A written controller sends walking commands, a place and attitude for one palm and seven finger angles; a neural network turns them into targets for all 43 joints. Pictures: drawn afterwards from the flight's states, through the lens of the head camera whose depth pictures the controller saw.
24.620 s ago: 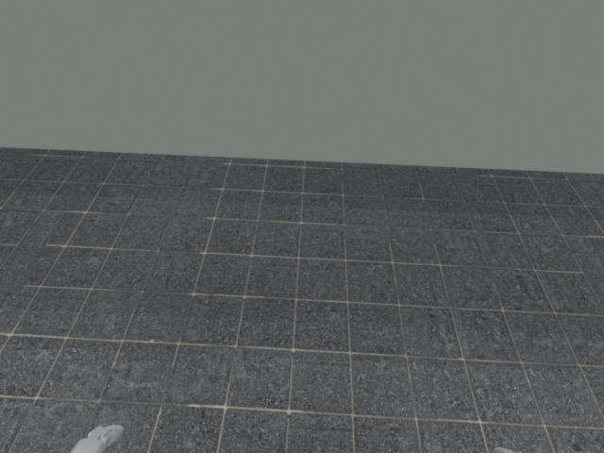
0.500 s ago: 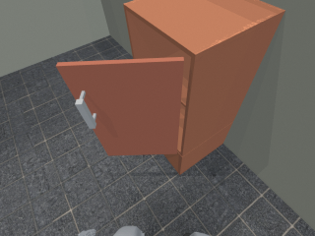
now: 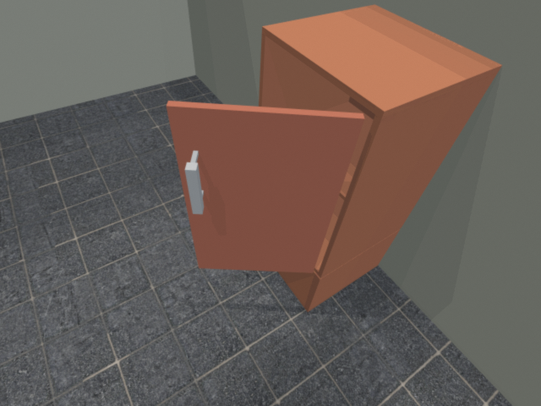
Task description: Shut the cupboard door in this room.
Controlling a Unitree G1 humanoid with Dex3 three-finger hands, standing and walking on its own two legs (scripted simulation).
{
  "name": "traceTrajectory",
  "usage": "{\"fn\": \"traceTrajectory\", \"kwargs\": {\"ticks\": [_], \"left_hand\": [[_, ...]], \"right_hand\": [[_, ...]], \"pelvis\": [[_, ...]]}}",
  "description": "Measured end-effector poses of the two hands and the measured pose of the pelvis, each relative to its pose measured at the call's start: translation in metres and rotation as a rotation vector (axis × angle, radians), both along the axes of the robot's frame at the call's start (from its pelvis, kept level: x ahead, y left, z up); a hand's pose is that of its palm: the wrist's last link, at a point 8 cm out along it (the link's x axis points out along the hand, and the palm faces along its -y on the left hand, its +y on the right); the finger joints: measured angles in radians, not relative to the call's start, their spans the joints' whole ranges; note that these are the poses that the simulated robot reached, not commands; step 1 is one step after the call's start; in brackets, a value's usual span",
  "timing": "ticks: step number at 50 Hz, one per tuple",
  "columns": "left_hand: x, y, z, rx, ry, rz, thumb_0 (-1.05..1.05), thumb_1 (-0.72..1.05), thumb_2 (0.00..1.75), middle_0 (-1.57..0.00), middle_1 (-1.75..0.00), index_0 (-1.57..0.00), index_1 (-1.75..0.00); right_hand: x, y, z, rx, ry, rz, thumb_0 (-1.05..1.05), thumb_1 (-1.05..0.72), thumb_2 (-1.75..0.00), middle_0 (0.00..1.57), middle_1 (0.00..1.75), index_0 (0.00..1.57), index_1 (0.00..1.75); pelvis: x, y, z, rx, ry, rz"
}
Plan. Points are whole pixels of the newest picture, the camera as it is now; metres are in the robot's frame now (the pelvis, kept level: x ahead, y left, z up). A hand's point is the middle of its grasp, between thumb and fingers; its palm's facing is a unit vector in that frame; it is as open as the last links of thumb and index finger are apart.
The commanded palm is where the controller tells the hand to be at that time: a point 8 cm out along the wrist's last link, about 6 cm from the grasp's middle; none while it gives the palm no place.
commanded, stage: come to a stop and stand still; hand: left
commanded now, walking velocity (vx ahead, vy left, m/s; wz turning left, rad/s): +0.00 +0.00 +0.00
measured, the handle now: (196, 183) +0.54 +0.21 -0.04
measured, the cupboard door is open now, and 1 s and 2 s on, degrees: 56 56 56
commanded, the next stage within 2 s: look again from close up in 0.64 s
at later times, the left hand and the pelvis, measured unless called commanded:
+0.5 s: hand out of the picture -0.05 +0.14 -0.18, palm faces +0.03 -0.98 -0.17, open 7.3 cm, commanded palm none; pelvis -0.04 -0.02 +0.00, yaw +0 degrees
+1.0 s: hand out of the picture -0.05 +0.16 -0.18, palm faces +0.04 -0.98 -0.19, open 7.4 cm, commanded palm none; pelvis -0.04 +0.00 -0.01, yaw +0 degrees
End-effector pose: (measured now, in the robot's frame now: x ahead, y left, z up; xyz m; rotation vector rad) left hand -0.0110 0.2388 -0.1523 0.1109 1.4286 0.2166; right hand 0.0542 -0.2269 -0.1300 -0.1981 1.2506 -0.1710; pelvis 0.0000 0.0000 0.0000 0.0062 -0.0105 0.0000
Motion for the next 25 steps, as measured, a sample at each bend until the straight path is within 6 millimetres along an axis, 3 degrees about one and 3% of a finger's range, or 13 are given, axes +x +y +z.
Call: {"fn": "traceTrajectory", "kwargs": {"ticks": [9,18,25], "left_hand": [[-0.01,-0.022,0.009,0.011,-0.011,-0.051,0.0,0.91,0.9,-0.2,-0.3,-0.2,-0.3],[-0.024,-0.04,0.007,-0.005,-0.03,-0.07,0.01,0.92,0.9,-0.2,-0.3,-0.2,-0.3],[-0.045,-0.054,0.004,-0.036,-0.008,-0.055,0.01,0.91,0.9,-0.2,-0.3,-0.2,-0.3]], "right_hand": [[-0.059,-0.002,-0.023,0.063,0.093,-0.067,0.01,-0.94,-0.9,0.2,0.3,0.2,0.3],[-0.119,0.0,-0.022,0.097,0.19,-0.098,0.01,-0.92,-0.9,0.2,0.3,0.2,0.3],[-0.148,0.001,-0.019,0.098,0.248,-0.108,0.01,-0.91,-0.9,0.2,0.3,0.2,0.3]], "pelvis": [[-0.02,-0.004,-0.002,0.006,-0.013,0.0],[-0.035,-0.017,0.0,0.004,-0.04,-0.002],[-0.044,-0.022,0.0,-0.001,-0.04,0.003]]}}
